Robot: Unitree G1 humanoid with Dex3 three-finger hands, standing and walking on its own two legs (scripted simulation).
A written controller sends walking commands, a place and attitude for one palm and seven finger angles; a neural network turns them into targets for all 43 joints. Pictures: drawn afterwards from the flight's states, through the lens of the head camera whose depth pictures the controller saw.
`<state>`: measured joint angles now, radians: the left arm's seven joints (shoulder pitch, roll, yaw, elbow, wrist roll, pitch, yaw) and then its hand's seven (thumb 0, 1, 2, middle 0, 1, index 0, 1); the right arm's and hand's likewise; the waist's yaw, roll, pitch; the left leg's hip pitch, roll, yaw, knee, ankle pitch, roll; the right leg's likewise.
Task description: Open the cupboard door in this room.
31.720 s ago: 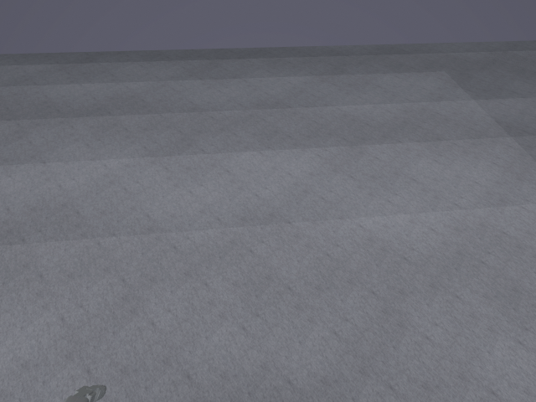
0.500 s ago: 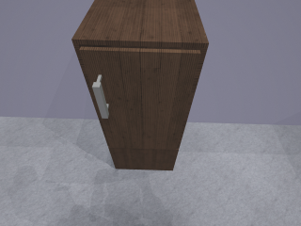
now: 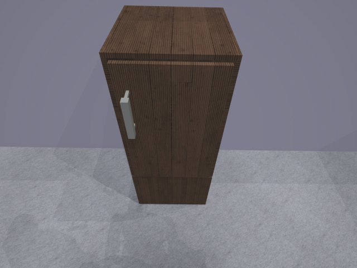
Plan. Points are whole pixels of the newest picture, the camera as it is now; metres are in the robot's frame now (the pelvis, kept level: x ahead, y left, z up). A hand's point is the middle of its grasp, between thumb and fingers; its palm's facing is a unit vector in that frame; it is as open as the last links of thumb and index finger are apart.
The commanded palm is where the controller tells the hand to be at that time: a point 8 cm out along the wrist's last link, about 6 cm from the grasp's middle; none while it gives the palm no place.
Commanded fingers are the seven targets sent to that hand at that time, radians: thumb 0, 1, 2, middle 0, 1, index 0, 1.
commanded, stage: come to a stop and stand still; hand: left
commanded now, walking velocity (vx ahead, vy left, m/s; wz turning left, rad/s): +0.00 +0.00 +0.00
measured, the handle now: (129, 115) +0.56 +0.19 +0.00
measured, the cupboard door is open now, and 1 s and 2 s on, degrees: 0 0 0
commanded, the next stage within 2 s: look again from close up in 0.16 s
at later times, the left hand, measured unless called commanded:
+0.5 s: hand out of the picture -0.04 +0.17 -0.19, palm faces +0.07 -0.98 -0.17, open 7.4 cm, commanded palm none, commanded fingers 0.00 0.90 0.90 -0.20 -0.30 -0.20 -0.30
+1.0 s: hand out of the picture -0.05 +0.15 -0.18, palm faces +0.08 -0.99 -0.14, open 7.4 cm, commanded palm none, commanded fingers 0.00 0.90 0.90 -0.20 -0.30 -0.20 -0.30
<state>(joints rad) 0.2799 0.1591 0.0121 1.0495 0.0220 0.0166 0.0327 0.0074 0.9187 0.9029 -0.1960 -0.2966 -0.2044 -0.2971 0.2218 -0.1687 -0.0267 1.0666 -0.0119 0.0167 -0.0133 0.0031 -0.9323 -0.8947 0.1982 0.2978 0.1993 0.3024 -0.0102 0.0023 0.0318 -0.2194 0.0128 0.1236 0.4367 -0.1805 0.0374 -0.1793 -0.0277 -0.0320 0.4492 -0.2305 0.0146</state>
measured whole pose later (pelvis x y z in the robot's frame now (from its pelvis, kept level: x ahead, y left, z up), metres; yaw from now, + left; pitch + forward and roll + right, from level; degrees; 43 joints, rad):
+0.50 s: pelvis -0.02 +0.01 -0.01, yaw +2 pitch -2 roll -1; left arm 0.36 0.13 0.00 1.07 0.03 0.00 0.04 0.01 0.90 0.90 -0.20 -0.30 -0.20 -0.30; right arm 0.34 -0.12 0.00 1.05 -0.02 0.01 -0.01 0.01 -0.92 -0.89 0.20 0.30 0.20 0.30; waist -0.01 0.01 0.01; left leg -0.31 0.00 0.09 0.55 -0.20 0.06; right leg -0.25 -0.05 -0.06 0.55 -0.26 0.02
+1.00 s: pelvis -0.02 +0.00 +0.00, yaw +2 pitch -1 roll +0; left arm 0.40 0.14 0.01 1.05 0.03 0.00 0.02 0.01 0.90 0.90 -0.19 -0.30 -0.20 -0.30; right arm 0.33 -0.14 0.00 1.06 -0.02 0.00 -0.01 0.00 -0.91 -0.89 0.20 0.30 0.20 0.30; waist 0.00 -0.03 -0.02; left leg -0.30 0.01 0.09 0.51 -0.22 0.04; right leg -0.25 -0.03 -0.06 0.52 -0.29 -0.01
